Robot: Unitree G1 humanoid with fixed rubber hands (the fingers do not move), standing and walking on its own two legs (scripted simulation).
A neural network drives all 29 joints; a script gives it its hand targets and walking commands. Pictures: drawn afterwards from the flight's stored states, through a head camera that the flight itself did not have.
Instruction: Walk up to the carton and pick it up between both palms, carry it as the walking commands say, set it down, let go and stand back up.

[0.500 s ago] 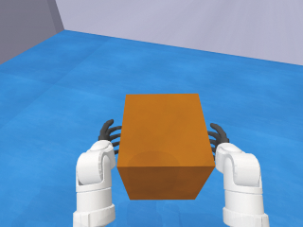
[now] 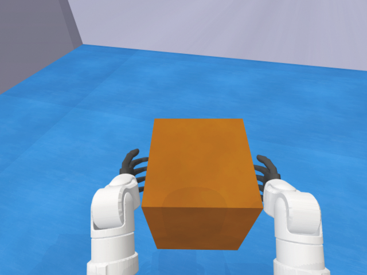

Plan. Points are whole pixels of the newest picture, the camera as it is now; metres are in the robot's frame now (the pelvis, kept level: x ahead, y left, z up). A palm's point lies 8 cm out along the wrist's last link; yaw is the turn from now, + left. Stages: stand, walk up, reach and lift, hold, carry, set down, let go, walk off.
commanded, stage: carry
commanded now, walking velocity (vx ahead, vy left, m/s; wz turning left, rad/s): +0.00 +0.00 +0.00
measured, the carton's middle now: (197, 187) +0.31 -0.01 +0.03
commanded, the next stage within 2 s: none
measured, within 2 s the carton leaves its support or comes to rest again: neither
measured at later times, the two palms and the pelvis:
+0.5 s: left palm (123, 205) +0.23 +0.13 +0.10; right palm (278, 212) +0.20 -0.15 +0.09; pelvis -0.05 +0.00 +0.00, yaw -1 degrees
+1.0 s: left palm (122, 206) +0.23 +0.14 +0.10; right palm (275, 211) +0.21 -0.15 +0.09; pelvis -0.05 +0.00 +0.00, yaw -1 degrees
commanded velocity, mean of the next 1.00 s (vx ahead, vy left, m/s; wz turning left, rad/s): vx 0.00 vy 0.00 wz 0.00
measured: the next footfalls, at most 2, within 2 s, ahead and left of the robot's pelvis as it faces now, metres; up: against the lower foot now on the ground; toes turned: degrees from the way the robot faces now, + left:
none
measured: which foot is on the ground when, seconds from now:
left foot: down 0.00-1.00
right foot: down 0.00-1.00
